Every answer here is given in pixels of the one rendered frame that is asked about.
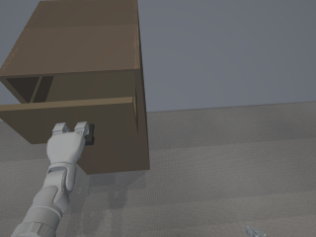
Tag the drawer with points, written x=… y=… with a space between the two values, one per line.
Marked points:
x=106 y=100

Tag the handle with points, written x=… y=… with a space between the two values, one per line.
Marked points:
x=89 y=137

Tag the left robot forearm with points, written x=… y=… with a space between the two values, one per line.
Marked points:
x=50 y=202

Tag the cabinet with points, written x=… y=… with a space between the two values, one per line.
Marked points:
x=76 y=37

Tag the robot left hand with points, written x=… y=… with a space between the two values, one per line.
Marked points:
x=66 y=146

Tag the robot right hand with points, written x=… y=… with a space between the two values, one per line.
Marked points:
x=253 y=232

